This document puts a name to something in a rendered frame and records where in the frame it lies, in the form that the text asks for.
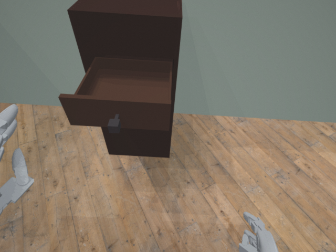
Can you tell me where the robot left hand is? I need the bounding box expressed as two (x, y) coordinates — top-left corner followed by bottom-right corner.
(0, 104), (34, 215)

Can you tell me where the drawer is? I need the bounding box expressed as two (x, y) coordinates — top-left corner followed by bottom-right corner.
(59, 57), (172, 131)

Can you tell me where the handle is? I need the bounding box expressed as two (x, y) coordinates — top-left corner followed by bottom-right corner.
(108, 114), (121, 133)

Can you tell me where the cabinet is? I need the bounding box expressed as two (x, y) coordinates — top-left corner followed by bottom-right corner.
(67, 0), (182, 158)

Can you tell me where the robot right hand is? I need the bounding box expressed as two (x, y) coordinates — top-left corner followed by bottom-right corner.
(239, 212), (279, 252)

